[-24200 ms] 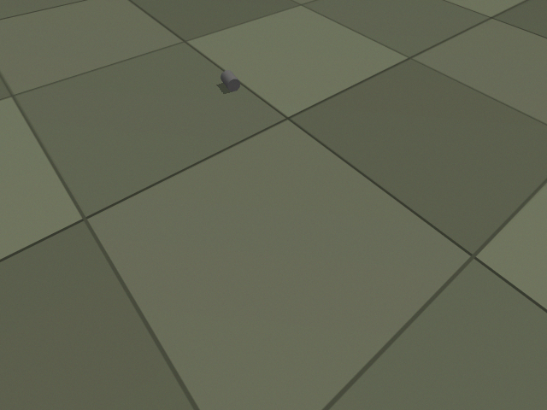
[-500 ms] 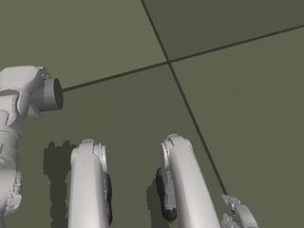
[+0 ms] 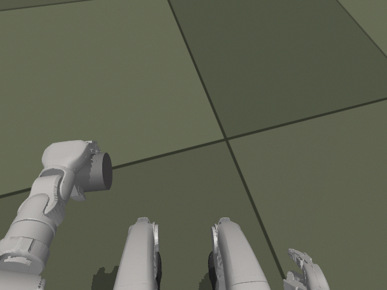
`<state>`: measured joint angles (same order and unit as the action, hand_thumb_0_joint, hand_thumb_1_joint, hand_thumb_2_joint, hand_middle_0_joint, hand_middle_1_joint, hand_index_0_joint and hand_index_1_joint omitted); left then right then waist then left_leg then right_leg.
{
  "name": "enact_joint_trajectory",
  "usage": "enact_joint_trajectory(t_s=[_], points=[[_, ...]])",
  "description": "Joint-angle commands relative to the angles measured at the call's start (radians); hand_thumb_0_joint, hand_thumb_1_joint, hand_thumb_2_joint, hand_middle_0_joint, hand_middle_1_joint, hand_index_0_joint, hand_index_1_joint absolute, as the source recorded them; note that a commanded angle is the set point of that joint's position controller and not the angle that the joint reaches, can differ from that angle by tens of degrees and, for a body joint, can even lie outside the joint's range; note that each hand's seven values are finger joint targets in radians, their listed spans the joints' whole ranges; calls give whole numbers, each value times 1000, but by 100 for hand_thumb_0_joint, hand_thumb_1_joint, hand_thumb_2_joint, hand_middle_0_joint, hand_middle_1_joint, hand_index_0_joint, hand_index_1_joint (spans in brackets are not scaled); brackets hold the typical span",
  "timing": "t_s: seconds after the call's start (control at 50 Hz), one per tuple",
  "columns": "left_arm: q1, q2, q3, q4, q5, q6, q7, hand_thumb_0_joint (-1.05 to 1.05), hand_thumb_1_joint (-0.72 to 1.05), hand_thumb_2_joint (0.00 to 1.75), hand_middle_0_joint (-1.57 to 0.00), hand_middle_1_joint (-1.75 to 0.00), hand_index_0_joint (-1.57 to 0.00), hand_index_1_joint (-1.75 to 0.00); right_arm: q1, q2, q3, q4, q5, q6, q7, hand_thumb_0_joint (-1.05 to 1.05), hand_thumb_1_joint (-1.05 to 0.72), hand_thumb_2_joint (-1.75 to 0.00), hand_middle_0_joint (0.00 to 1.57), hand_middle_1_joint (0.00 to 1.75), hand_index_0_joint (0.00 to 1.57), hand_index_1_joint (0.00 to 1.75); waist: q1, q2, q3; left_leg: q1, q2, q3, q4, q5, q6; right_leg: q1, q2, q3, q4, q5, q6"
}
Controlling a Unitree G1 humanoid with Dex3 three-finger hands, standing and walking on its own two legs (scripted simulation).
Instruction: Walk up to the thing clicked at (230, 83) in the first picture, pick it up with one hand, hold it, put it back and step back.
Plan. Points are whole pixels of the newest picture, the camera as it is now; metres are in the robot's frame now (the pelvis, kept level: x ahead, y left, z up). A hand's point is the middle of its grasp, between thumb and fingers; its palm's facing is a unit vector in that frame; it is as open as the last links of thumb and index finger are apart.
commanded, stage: lift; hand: left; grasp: from above
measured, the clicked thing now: (81, 173) +0.37 +0.25 -0.10
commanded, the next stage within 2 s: hold in 0.62 s
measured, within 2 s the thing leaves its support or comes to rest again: neither
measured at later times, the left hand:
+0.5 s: hand (63, 150) +0.37 +0.23 +0.03, palm faces -0.45 -0.09 -0.89, open 11.3 cm
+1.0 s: hand (51, 127) +0.38 +0.23 +0.09, palm faces -0.44 -0.07 -0.90, open 11.3 cm
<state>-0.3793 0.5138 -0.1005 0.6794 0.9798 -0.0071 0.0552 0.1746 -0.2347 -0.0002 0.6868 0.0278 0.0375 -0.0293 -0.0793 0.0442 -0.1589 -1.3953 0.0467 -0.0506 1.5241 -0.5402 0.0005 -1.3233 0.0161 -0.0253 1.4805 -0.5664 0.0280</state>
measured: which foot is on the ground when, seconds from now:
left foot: down 0.00-1.00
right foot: down 0.00-1.00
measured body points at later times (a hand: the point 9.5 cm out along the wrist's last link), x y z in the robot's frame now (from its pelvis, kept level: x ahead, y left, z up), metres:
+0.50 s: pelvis +0.04 +0.00 +0.12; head +0.11 +0.01 +0.56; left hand +0.39 +0.24 +0.09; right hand +0.13 -0.26 +0.00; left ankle +0.08 +0.12 -0.56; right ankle +0.07 -0.14 -0.56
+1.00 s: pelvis +0.07 +0.00 +0.16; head +0.11 +0.00 +0.60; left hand +0.40 +0.23 +0.15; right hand +0.18 -0.26 +0.03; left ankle +0.08 +0.12 -0.56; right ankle +0.07 -0.14 -0.56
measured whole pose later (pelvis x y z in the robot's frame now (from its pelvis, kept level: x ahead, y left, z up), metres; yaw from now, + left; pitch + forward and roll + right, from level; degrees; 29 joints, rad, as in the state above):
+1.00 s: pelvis +0.07 +0.00 +0.16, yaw +0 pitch +7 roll -1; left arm -0.30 0.39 -0.19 0.76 1.00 0.03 0.08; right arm 0.24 -0.25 -0.04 0.73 0.05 0.03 -0.04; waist -0.03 0.04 -0.07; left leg -0.50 0.03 0.03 0.70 -0.33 0.00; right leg -0.46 -0.01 0.03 0.68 -0.34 0.03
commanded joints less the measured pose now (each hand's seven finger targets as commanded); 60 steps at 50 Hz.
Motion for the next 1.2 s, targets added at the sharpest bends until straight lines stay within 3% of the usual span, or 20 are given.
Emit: enact_joint_trajectory(t_s=[0.0,0.08,0.14,0.18,0.22,0.28,0.32,0.42,0.62,0.68,0.72,0.74,0.78,0.86,0.96,1.1,1.14,1.18], points=[[-313,197,67,-144,10,-7,62,0,74,82,-107,-67,-108,-67,66,-161,-65,-62,10,-54,-31,0,-89,-90,20,30,20,30,-16,71,-382,476,-28,-5,-351,29,13,265,34,3,-329,69,-51],[-275,150,35,-81,8,-1,82,0,74,84,-107,-68,-107,-68,63,-154,-65,-58,13,-72,-33,0,-89,-90,20,30,20,30,-5,60,-328,551,-31,-2,-446,29,8,356,34,13,-426,68,-50],[-274,142,35,-69,17,4,101,0,74,84,-108,-67,-108,-67,81,-155,-70,-49,14,-78,-37,0,-89,-90,20,30,20,30,-1,54,-339,621,-35,11,-491,117,6,439,36,17,-478,146,-49],[-302,112,3,-49,19,10,108,0,76,84,-109,-68,-109,-68,86,-151,-67,-49,13,-80,-39,0,-89,-90,20,30,20,30,-10,39,-295,651,-40,23,-526,139,8,470,37,19,-523,170,-47],[-302,131,24,-29,23,15,120,0,73,85,-108,-68,-107,-69,102,-156,-72,-37,14,-82,-39,0,-89,-90,20,30,20,30,1,52,-303,697,-38,25,-562,169,5,512,36,22,-549,196,-47],[-304,104,0,-14,27,24,129,0,74,88,-108,-69,-108,-70,105,-150,-72,-37,11,-82,-37,0,-89,-90,20,30,20,30,3,37,-289,756,-39,29,-606,226,4,576,34,22,-598,248,-44],[-286,120,16,-4,28,30,132,0,72,88,-108,-68,-107,-69,106,-155,-76,-37,11,-81,-36,0,-89,-90,20,30,20,30,14,40,-287,792,-42,37,-635,264,4,620,31,24,-627,284,-42],[-275,92,5,-6,21,40,132,0,74,91,-110,-67,-109,-69,102,-154,-79,-44,10,-75,-28,0,-89,-90,20,30,20,30,18,26,-265,877,-42,41,-705,313,3,693,27,24,-691,331,-41],[-257,63,-13,-26,13,40,114,0,66,92,-104,-70,-102,-71,105,-155,-88,-42,12,-70,-25,0,-88,-89,20,30,20,30,15,15,-226,1010,-41,42,-817,405,-4,798,28,22,-795,401,-40],[-254,84,-4,-49,17,30,105,0,67,94,-105,-71,-104,-73,94,-159,-92,-47,14,-67,-25,0,-89,-90,20,30,20,30,34,14,-218,1024,-46,46,-839,421,-3,836,27,26,-819,415,-39],[-245,71,-11,-59,18,28,101,0,67,91,-104,-70,-103,-71,92,-158,-92,-49,13,-64,-23,0,-89,-89,20,30,20,30,29,6,-208,1033,-49,55,-847,431,-1,852,25,30,-837,430,-37],[-270,92,2,-92,17,25,102,0,69,92,-104,-72,-104,-72,84,-161,-93,-55,15,-63,-23,0,-88,-89,20,30,20,30,36,20,-228,1059,-49,54,-861,431,-4,867,26,29,-843,426,-37],[-236,65,-20,-55,28,29,93,0,67,92,-104,-71,-103,-72,81,-160,-92,-51,18,-60,-23,0,-89,-89,20,30,20,30,29,8,-193,1066,-49,57,-870,452,-3,864,26,29,-852,444,-38],[-268,88,-7,-124,20,26,78,0,69,91,-104,-72,-104,-72,69,-160,-94,-57,20,-54,-21,0,-88,-89,20,30,20,30,45,16,-215,1098,-53,65,-889,488,-2,919,25,38,-874,483,-36],[-211,73,-17,-97,24,32,47,0,68,90,-104,-72,-103,-72,54,-158,-92,-64,24,-46,-21,0,-88,-89,20,30,20,30,47,-18,-183,1114,-52,65,-905,538,2,942,28,38,-889,526,-34],[-210,75,-20,-166,22,27,12,0,70,89,-105,-72,-105,-72,32,-159,-91,-93,30,-35,-20,0,-89,-89,20,30,20,30,57,-10,-168,1146,-51,71,-937,553,5,979,27,38,-915,537,-35],[-215,94,-2,-199,19,28,8,0,70,90,-104,-74,-104,-74,24,-159,-91,-101,31,-29,-20,0,-89,-90,20,30,20,30,70,-4,-176,1156,-55,76,-948,551,5,997,23,41,-929,543,-32],[-208,86,-10,-196,26,32,4,0,69,90,-103,-74,-104,-74,17,-156,-89,-104,31,-27,-20,0,-88,-89,20,30,20,30,62,4,-164,1165,-53,76,-956,552,5,988,24,41,-935,541,-33]])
